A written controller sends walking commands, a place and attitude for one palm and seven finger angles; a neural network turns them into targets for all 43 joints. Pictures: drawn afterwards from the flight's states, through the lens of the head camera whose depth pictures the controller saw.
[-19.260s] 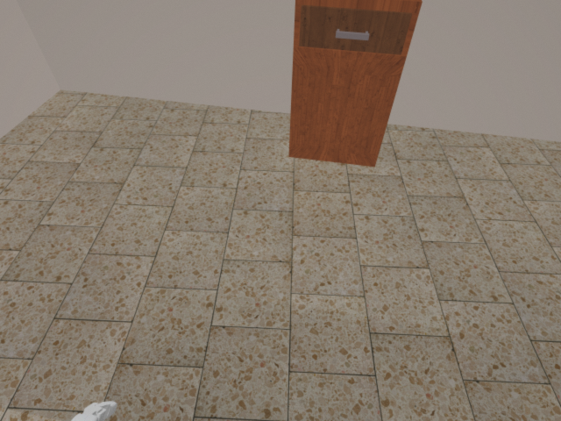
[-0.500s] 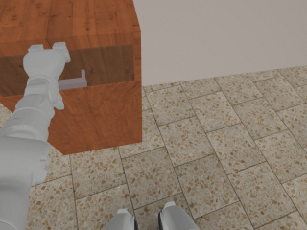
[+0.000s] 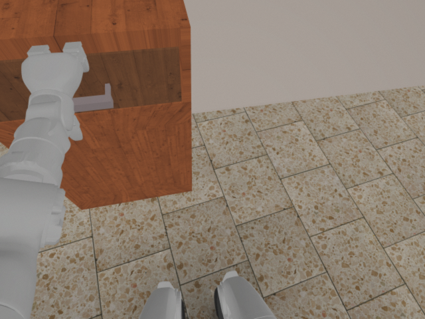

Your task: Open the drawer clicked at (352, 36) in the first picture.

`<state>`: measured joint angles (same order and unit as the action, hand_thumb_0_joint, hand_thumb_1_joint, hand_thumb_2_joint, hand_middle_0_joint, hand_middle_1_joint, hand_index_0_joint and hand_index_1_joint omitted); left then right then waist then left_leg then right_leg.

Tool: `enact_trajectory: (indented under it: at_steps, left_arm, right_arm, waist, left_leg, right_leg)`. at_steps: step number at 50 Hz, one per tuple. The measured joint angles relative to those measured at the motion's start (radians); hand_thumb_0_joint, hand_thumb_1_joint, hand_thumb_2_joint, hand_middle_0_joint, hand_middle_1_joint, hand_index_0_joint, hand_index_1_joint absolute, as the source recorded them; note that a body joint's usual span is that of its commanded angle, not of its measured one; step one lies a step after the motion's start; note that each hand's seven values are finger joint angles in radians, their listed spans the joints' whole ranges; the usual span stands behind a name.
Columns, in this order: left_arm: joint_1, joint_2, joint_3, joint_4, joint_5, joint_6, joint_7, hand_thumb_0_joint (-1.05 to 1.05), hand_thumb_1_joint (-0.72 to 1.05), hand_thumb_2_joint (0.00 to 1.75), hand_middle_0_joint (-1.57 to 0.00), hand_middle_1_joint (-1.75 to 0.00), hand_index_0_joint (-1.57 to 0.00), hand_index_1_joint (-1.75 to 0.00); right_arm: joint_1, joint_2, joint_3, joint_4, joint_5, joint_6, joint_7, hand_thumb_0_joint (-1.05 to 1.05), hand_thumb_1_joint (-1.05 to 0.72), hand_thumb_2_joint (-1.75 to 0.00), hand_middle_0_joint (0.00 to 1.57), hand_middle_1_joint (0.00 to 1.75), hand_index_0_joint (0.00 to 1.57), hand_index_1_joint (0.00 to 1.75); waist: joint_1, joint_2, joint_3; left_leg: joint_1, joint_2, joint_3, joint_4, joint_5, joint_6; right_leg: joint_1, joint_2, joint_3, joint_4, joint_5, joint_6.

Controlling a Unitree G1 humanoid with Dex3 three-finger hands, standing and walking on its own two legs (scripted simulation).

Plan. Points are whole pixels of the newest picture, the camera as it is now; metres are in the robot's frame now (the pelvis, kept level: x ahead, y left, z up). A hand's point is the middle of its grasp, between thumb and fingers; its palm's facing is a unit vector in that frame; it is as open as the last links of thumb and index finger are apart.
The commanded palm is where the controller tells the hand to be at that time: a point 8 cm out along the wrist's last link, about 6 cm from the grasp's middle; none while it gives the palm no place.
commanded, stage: lower the fingers behind the handle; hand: left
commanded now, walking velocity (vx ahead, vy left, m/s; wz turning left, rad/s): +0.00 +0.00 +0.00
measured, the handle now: (79, 97) +0.58 +0.22 +0.02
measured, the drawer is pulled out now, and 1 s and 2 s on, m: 0.00 0.00 0.00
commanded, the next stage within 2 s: lift the fingers back up to retry in 1.00 s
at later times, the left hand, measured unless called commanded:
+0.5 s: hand (67, 94) +0.54 +0.22 +0.07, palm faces +0.07 +0.02 -1.00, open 13.7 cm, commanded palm +0.55 +0.25 +0.03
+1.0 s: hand (67, 94) +0.54 +0.22 +0.07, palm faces +0.06 +0.03 -1.00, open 13.7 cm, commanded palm +0.54 +0.25 +0.02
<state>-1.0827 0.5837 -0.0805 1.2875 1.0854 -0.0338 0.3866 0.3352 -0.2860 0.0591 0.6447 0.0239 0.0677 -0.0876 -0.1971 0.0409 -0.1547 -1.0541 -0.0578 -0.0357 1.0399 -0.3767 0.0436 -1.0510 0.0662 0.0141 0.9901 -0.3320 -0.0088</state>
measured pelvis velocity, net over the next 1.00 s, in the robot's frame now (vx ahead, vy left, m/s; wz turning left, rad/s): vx -0.01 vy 0.00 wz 0.01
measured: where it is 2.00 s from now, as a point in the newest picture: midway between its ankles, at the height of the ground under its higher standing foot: outside the picture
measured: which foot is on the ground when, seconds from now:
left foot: down 0.00-1.00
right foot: down 0.00-1.00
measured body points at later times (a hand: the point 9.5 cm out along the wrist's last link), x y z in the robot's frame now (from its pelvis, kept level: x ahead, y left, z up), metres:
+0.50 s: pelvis -0.01 +0.00 -0.02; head +0.11 +0.01 +0.42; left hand +0.53 +0.21 +0.12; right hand +0.02 -0.27 -0.13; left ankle +0.06 +0.09 -0.66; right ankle +0.07 -0.11 -0.66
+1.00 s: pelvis -0.01 +0.00 -0.02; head +0.11 +0.01 +0.41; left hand +0.53 +0.21 +0.12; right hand +0.04 -0.27 -0.14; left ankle +0.06 +0.09 -0.66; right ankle +0.07 -0.11 -0.66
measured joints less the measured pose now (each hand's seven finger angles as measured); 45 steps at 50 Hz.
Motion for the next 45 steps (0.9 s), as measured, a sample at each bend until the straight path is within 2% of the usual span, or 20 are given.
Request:
enact_trajectory:
  at_steps: [16, 35, 45]
  left_arm:
    - [-0.026, 0.026, -0.022, -0.044, -0.012, 0.016, -0.047, 0.0, -0.49, 0.3, -0.35, -1.28, -0.31, -1.33]
    - [-0.036, 0.011, -0.06, -0.11, -0.025, 0.06, -0.072, 0.0, -0.49, 0.3, -0.35, -1.28, -0.29, -1.36]
    - [-0.025, 0.016, -0.066, -0.13, -0.031, 0.058, -0.095, 0.0, -0.49, 0.3, -0.34, -1.29, -0.28, -1.36]
  right_arm:
    - [-0.015, 0.002, 0.011, 0.002, 0.01, -0.012, -0.02, 0.0, -0.91, -0.89, 0.2, 0.3, 0.2, 0.3]
    - [-0.059, 0.014, 0.017, 0.001, 0.019, -0.015, -0.029, 0.0, -0.91, -0.89, 0.2, 0.3, 0.2, 0.3]
    - [-0.061, 0.016, 0.022, -0.007, 0.025, -0.001, -0.036, 0.0, -0.91, -0.89, 0.2, 0.3, 0.2, 0.3]
  waist:
    - [-0.012, -0.002, 0.001]
    - [0.003, -0.004, -0.009]
    - [0.006, -0.004, -0.009]
  left_leg:
    - [-0.062, 0.0, 0.01, 0.047, -0.003, 0.005]
    - [-0.118, -0.003, 0.014, 0.099, -0.014, 0.006]
    - [-0.112, -0.001, 0.014, 0.099, -0.018, 0.005]
  right_leg:
    - [-0.062, -0.011, -0.006, 0.049, -0.005, 0.002]
    - [-0.117, -0.023, -0.015, 0.106, -0.023, 0.005]
    - [-0.111, -0.023, -0.016, 0.105, -0.027, 0.004]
